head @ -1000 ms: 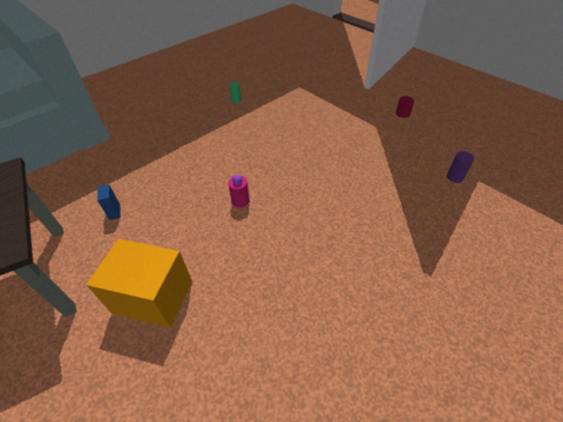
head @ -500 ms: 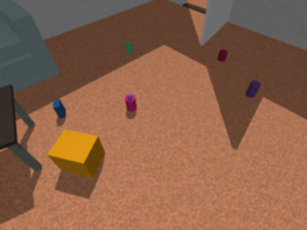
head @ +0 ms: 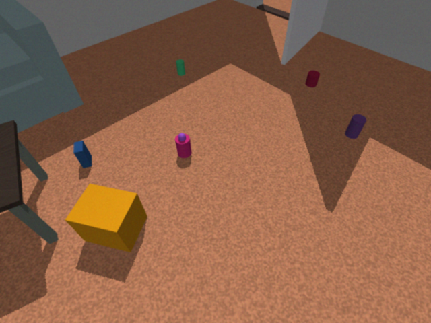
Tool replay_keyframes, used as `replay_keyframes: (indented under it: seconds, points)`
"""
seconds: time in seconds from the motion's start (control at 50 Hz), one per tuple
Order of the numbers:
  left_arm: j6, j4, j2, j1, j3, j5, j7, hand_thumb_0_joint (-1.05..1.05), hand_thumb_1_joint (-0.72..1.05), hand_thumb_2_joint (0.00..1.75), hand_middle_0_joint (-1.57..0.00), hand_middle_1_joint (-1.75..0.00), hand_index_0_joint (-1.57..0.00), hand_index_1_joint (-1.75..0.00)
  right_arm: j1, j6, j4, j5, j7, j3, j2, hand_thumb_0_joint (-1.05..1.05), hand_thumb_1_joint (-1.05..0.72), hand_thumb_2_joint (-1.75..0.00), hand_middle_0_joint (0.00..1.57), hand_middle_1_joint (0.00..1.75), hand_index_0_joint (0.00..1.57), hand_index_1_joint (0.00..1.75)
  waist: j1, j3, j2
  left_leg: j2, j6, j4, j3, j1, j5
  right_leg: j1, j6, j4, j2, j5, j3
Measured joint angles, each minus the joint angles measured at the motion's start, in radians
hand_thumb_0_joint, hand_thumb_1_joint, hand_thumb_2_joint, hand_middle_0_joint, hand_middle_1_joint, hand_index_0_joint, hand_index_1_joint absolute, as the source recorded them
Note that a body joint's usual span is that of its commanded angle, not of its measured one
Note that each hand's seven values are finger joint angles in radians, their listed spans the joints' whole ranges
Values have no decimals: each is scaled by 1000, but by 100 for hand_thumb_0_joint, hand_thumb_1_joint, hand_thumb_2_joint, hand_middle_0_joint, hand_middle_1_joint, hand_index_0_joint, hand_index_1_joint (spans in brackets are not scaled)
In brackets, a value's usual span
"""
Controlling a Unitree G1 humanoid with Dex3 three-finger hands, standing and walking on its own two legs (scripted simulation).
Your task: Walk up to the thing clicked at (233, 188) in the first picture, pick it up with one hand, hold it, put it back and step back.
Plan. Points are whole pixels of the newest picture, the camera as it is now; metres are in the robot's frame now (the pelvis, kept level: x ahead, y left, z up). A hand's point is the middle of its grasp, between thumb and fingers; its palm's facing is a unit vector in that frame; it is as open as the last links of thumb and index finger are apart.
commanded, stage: stand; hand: left
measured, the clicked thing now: (183, 143) +1.19 +0.23 -0.70
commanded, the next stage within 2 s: walk up in 0.12 s
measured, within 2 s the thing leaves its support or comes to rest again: neither
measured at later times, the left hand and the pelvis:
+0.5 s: hand out of the picture +0.05 +0.31 -0.16, palm faces +0.05 -0.93 -0.37, open 7.3 cm; pelvis +0.08 +0.02 -0.01, yaw +2 degrees
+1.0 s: hand (88, 239) +0.33 +0.34 -0.13, palm faces -0.08 -0.91 -0.41, open 7.3 cm; pelvis +0.27 +0.04 -0.01, yaw -1 degrees
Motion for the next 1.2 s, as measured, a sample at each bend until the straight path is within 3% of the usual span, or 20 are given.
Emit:
replay_keyframes:
  seconds: [0.12, 0.22, 0.3, 0.4, 0.46, 0.52, 0.56, 0.58, 0.64, 0.7, 0.86, 1.02, 1.06, 1.1, 1.16, 1.2]
  points:
    - [1, 0, 1, 1, 1, 1, 0, 1, 91, 90, -21, -30, -21, -30, 1, -1, -1, 0, 0, 1, 1, 1, -90, -90, 20, 30, 21, 30, 2, -1, 0, -1, 0, -6, 0, 2, 3, 1, 0, -3, -1, 2, 0]
    - [-12, -46, 24, 61, 48, 24, -44, 1, 91, 90, -21, -30, -21, -30, 68, -12, -49, -20, 44, -45, -11, 1, -90, -90, 20, 30, 21, 30, 5, -41, -9, -10, 50, 127, -5, -52, -188, -66, -38, 167, -2, -240, 1]
    - [-37, -79, 52, 107, 75, 29, -50, 1, 91, 90, -21, -30, -21, -30, 105, -12, -68, -23, 54, -71, -42, 1, -90, -90, 20, 30, 21, 30, 15, -32, 5, 3, 55, 244, -21, -86, -181, -64, -32, 204, 10, -137, -17]
    - [-50, -103, 58, 190, 86, 33, -48, 1, 91, 90, -21, -30, -21, -30, 118, 1, -71, -25, 54, -83, -70, 1, -91, -90, 20, 30, 20, 30, 48, -21, 25, 7, 42, 488, -8, -232, -272, 35, -25, 127, 12, -161, -40]
    - [-50, -109, 68, 231, 81, 25, -47, 1, 91, 90, -21, -30, -21, -30, 91, -20, -109, -22, 67, -84, -76, 1, -91, -90, 20, 30, 20, 30, 60, 18, 14, 29, 36, 438, 12, -303, -230, 100, -6, 64, -6, -153, -33]
    - [-40, -116, 86, 253, 74, 21, -49, 1, 91, 90, -21, -30, -21, -30, 66, -32, -155, -17, 80, -90, -76, 1, -91, -90, 20, 30, 20, 30, 64, 54, 0, 52, 36, 317, 23, -334, -95, 140, 21, 73, -24, -193, -37]
    - [-32, -124, 98, 265, 70, 15, -51, 1, 91, 90, -21, -30, -21, -30, 61, -44, -183, -18, 82, -98, -77, 1, -91, -90, 20, 30, 20, 30, 60, 63, -13, 47, 36, 248, 40, -315, 36, 131, 22, 173, -45, -268, -36]
    - [-26, -125, 100, 266, 68, 11, -49, 1, 91, 90, -21, -30, -21, -30, 57, -51, -195, -24, 78, -107, -74, 1, -91, -90, 20, 30, 20, 30, 58, 70, -28, 36, 35, 274, 56, -313, 83, 96, 2, 286, -67, -307, -25]
    - [-8, -130, 92, 253, 55, 6, -43, 1, 91, 90, -21, -30, -21, -30, 58, -56, -223, -21, 64, -110, -53, 1, -91, -90, 20, 30, 21, 30, 37, 68, -49, 18, 44, 350, 87, -295, -10, -68, -47, 650, -28, -336, 79]
    - [-16, -147, 88, 231, 47, -1, -49, 1, 91, 90, -21, -30, -21, -30, 82, -45, -226, -8, 65, -92, -32, 0, -90, -90, 20, 30, 21, 30, 23, 47, -54, 16, 54, 288, 103, -220, -25, -216, -55, 783, -6, -255, 76]
    - [-26, -189, 97, 206, 69, 13, -87, 1, 91, 90, -21, -30, -21, -30, 179, -62, -233, -6, 69, -76, -37, 1, -90, -90, 20, 30, 21, 30, -4, 3, -32, 4, 58, 128, 123, -60, -35, -389, -5, 536, -79, -82, 18]
    - [-24, -192, 105, 187, 84, 20, -102, 1, 91, 90, -21, -30, -21, -30, 234, -54, -230, -5, 70, -83, -82, 1, -90, -90, 20, 30, 21, 30, -27, -22, 7, 16, 15, 130, 132, 9, -138, -324, -15, 290, -95, -1, -3]
    - [-36, -193, 104, 179, 87, 22, -95, 1, 91, 90, -21, -30, -21, -30, 239, -47, -229, -7, 68, -82, -92, 1, -90, -90, 20, 30, 21, 30, -22, -24, 21, 39, 1, 188, 134, 9, -200, -283, -15, 253, -73, 15, -18]
    - [-57, -203, 83, 160, 85, 25, -81, 1, 91, 90, -21, -30, -21, -30, 238, -37, -223, -6, 57, -82, -102, 1, -90, -90, 20, 30, 21, 30, -23, -9, 71, 83, 28, 350, 87, -37, -252, -262, -18, 289, -35, -27, -57]
    - [-82, -235, 62, 157, 71, 9, -65, 1, 91, 90, -21, -30, -21, -30, 226, -23, -206, -2, 47, -62, -90, 1, -91, -90, 20, 30, 20, 30, 8, -3, 53, 23, 34, 651, 29, -162, -271, -220, -30, 292, -39, -77, -53]
    - [-86, -246, 41, 170, 59, -4, -54, 1, 91, 90, -21, -30, -21, -30, 208, -24, -205, 10, 45, -54, -90, 1, -91, -90, 20, 30, 20, 30, 19, 2, 53, 0, 36, 743, -2, -239, -225, -166, -30, 236, -35, -72, -53]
